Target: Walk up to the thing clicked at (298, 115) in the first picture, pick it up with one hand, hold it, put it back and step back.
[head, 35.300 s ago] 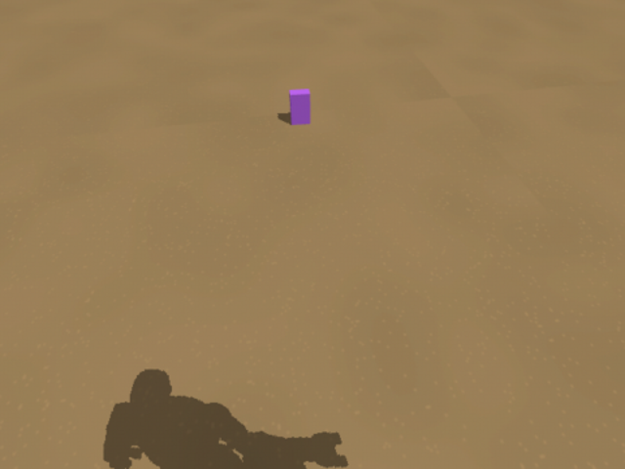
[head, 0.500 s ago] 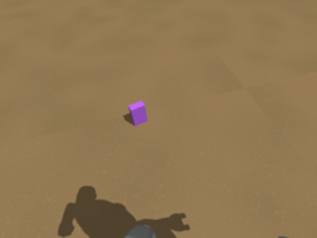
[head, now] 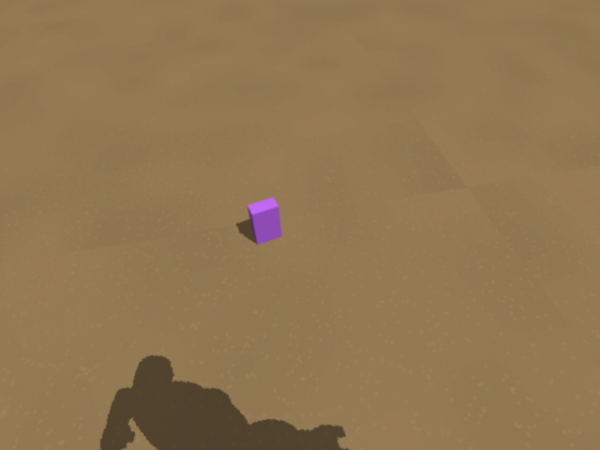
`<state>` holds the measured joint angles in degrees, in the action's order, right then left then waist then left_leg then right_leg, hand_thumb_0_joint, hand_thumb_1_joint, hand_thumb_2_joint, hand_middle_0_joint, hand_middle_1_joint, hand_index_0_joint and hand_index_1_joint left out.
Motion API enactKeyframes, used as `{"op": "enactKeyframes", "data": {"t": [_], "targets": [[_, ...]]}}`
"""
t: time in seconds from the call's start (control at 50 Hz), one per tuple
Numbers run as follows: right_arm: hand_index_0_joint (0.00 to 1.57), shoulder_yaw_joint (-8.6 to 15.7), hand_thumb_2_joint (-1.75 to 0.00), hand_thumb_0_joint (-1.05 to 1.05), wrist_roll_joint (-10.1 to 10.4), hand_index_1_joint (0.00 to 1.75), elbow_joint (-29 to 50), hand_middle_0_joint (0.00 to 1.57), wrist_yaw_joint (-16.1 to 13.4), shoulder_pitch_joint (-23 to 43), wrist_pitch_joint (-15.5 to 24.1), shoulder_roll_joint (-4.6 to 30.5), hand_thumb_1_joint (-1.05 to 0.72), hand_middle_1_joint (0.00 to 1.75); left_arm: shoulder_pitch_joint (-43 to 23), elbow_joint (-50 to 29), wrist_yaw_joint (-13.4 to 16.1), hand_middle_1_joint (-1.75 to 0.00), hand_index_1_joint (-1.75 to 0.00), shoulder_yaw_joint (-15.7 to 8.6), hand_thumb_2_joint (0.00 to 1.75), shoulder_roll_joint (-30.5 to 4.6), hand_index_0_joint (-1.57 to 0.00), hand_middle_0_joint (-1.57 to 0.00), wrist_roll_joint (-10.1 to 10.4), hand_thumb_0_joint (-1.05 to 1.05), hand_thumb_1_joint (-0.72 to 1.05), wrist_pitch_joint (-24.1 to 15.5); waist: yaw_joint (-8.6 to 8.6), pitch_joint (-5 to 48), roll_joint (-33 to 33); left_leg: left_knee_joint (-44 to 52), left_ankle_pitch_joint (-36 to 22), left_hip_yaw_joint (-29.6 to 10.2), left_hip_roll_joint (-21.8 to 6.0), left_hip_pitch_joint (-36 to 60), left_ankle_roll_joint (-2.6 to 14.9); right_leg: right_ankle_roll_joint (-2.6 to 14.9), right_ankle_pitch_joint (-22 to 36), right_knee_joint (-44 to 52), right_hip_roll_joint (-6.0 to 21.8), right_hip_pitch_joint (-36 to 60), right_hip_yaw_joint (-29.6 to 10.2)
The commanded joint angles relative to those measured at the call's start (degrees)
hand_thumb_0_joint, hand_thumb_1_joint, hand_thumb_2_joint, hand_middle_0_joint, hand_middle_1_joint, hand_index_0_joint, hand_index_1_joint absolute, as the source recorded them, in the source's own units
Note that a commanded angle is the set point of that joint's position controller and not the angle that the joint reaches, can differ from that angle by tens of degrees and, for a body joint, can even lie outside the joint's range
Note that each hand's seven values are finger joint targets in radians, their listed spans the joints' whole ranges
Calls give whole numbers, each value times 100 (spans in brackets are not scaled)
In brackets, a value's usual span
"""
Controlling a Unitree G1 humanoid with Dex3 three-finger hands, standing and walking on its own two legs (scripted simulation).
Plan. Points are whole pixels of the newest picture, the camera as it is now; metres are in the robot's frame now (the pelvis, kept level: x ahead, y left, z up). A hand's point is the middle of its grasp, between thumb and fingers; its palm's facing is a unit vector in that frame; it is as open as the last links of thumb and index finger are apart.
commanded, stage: step back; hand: left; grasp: from the side
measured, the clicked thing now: (265, 221) +1.08 +0.20 -0.66
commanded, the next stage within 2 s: stand in 0.48 s
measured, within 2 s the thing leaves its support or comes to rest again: neither
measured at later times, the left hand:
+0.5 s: hand out of the picture +0.12 +0.30 -0.15, palm faces -0.01 -0.92 -0.38, open 7.4 cm
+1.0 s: hand out of the picture +0.11 +0.28 -0.14, palm faces -0.07 -0.94 -0.34, open 7.4 cm
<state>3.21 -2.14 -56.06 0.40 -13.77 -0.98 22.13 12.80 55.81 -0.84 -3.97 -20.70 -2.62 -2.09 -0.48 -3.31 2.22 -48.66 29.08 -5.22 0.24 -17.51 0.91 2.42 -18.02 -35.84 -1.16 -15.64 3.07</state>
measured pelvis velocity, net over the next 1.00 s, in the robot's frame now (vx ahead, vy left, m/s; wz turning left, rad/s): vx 0.03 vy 0.03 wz -0.02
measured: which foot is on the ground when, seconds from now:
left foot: up 0.00-0.22, down 0.24-1.00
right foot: down 0.00-1.00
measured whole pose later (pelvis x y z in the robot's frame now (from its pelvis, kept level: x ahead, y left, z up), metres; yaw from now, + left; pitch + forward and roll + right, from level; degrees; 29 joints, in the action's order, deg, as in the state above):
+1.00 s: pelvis +0.03 +0.03 +0.02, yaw -1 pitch -3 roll +0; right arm 1.1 -1.0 -66.0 1.5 -6.7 0.4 20.2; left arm 7.0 64.5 -0.9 0.2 -20.5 -1.0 -0.9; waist 1.1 -3.1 -0.1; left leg -19.8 6.1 3.2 -2.1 -11.0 -0.5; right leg -1.4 -12.7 -20.9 1.2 -5.5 -0.7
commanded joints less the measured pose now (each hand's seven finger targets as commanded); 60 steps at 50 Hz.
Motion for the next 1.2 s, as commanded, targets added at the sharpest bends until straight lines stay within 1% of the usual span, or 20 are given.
{"op": "enactKeyframes", "data": {"t": [0.0, 0.02, 0.12, 0.16, 0.2, 0.22, 0.24, 0.26, 0.28, 0.3, 0.34, 0.4, 0.44, 0.46, 0.52, 0.6, 0.68, 0.9, 1.04, 1.18], "targets": [[20, 259, -90, 0, 97, 30, 391, 20, -101, 161, 235, 1096, -90, 30, -128, -508, 167, -30, -30, -396, 90, -1625, -20, -20, 97, 0, 90, -269, -93, -264, -530, -809, -97, -422, -179, -1531, 26, 883, 634, 1856, 1935, 825, -2419], [20, 221, -90, 0, 98, 30, 321, 20, -86, 83, 232, 983, -90, 30, -207, -497, 187, -30, -30, -341, 90, -1514, -20, -20, 123, 0, 90, -278, -38, -148, -638, -647, -342, -301, -145, -1268, 19, 657, 1458, 1661, 1628, 745, -1815], [20, 164, -90, 0, 85, 30, 324, 20, -65, 253, 172, 762, -90, 30, -272, -494, 222, -30, -30, -242, 90, -1457, -20, -20, 152, 0, 90, -243, -44, 208, -1054, 573, -829, 388, -240, -284, -99, 617, 3632, 1023, 1479, 438, -911], [20, 178, -90, 0, 81, 30, 300, 20, -82, 360, 181, 748, -90, 30, -384, -529, 240, -30, -30, -197, 90, -1461, -20, -20, 189, 0, 90, -171, -15, 296, -1207, 1065, -1125, 692, -185, 59, -85, 558, 3989, 712, 1397, 339, -760], [20, 206, -90, 0, 64, 30, 170, 20, -99, 243, 189, 763, -90, 30, -526, -581, 250, -30, -30, -181, 90, -1485, -20, -20, 228, 0, 90, -86, 119, 460, -1038, 1924, -2111, 833, -116, 579, -6, 371, 3511, 250, 1220, 251, -644], [20, 247, -90, 0, 57, 30, 102, 20, -122, 217, 200, 891, -90, 30, -462, -605, 250, -30, -30, -145, 90, -1408, -20, -20, 228, 0, 90, -58, 117, 580, -746, 2089, -2842, 638, -200, 864, 85, 213, 3231, -38, 1068, 198, -616], [20, 301, -90, 0, 31, 30, 114, 20, -154, 257, 221, 1134, -90, 30, -339, -629, 252, -30, -30, -80, 90, -1261, -20, -20, 258, 0, 90, -41, 72, 796, -213, 2028, -3833, 44, -719, 1205, 291, 51, 2688, -405, 783, -72, -512], [20, 306, -90, 0, 25, 30, 212, 20, -176, 458, 241, 1333, -90, 30, -210, -611, 257, -30, -30, -30, 90, -1101, -20, -20, 329, 0, 90, -4, 18, 1042, 254, 2299, -3964, -785, -1395, 1285, 706, -140, 1526, -861, 315, -264, -407], [20, 268, -90, 0, 115, 30, 276, 20, -162, 764, 232, 1470, -90, 30, -91, -432, 299, -30, -30, -30, 90, -1124, -20, -20, 368, 0, 90, 74, -75, 1072, 545, 2353, -3577, -1155, -1894, 664, 1213, -152, 10, -848, 164, 115, -281], [20, 263, -90, 0, 104, 30, 270, 20, -149, 1078, 211, 1409, -90, 30, -165, -330, 299, -30, -30, -31, 90, -1168, -20, -20, 300, 0, 90, 87, -116, 893, 621, 2418, -3296, -1095, -1913, 271, 1241, -112, -896, -718, 203, 375, -322], [20, 174, -90, 0, 64, 30, 205, 20, -138, 1233, 172, 1252, -90, 30, -171, -191, 254, -30, -30, -29, 90, -1132, -20, -20, 249, 0, 90, 55, -190, 803, 629, 2346, -2818, -507, -1505, 177, 867, -45, -492, -100, 265, 444, -415], [20, 108, -90, 0, 122, 30, 192, 20, -137, 1380, 170, 1118, -90, 30, -76, -65, 247, -30, -30, -103, 90, -1340, -20, -20, 224, 0, 90, -5, -184, 762, 422, 1814, -2796, -62, -1033, 52, 384, -7, 1279, 451, 533, 701, -814], [20, 93, -90, 0, 149, 30, 138, 20, -120, 1340, 154, 975, -90, 30, -315, -41, 250, -30, -30, -135, 90, -1543, -20, -20, 187, 0, 90, -32, -30, 679, 9, 1731, -2426, 114, -807, 231, 217, 159, 1459, 664, 808, 321, -1231], [20, 30, -90, 0, 215, 30, -13, 20, -62, 999, 182, 928, -90, 30, -514, 99, 170, -30, -30, 79, 90, -1261, -20, -20, 207, 0, 90, -25, 188, 612, -18, 2154, -2042, 73, -659, 661, 159, 97, 730, 1100, 957, 45, -1264], [20, 50, -90, 0, 156, 30, -138, 20, -22, 1345, 276, 1086, -90, 30, -663, 129, 118, -30, -30, 168, 90, -1096, -20, -20, 239, 0, 90, -9, 29, 574, 108, 2527, -2264, -149, -945, 883, 203, -106, 619, 1211, 622, 215, -803], [20, -8, -90, 0, 164, 30, -242, 20, -7, 1309, 307, 928, -90, 30, -821, 290, 119, -30, -30, 165, 90, -1230, -20, -20, 225, 0, 90, -50, 107, 480, -378, 2676, -2729, 68, -834, 1077, 101, -130, 1248, 1539, 797, 481, -877], [20, -15, -90, 0, 159, 30, -388, 20, 21, 1310, 310, 926, -90, 30, -945, 370, 112, -30, -30, 186, 90, -1228, -20, -20, 228, 0, 90, -59, 116, 268, -425, 2992, -2233, 111, -800, 1107, 38, -149, 655, 1914, 852, 423, -910], [20, 6, -90, 0, 156, 30, -545, 20, 20, 1296, 306, 982, -90, 30, -779, 544, 71, -30, -30, 182, 90, -1178, -20, -20, 202, 0, 90, -23, 28, 210, -97, 3400, -1388, 42, -811, 934, -43, -153, 250, 2084, 787, 496, -841], [20, -12, -90, 0, 148, 30, -613, 20, 5, 1098, 311, 952, -90, 30, -872, 505, 95, -30, -30, 178, 90, -1231, -20, -20, 208, 0, 90, -37, 115, 503, -272, 3194, -2270, 159, -824, 1237, -24, -151, 813, 2042, 857, 589, -893], [20, -38, -90, 0, 156, 30, -680, 20, -17, 1011, 297, 988, -90, 30, -820, 543, 106, -30, -30, 186, 90, -1207, -20, -20, 218, 0, 90, -8, 127, 388, -302, 3188, -2358, 189, -836, 1204, -24, -173, 880, 2058, 835, 584, -854]]}}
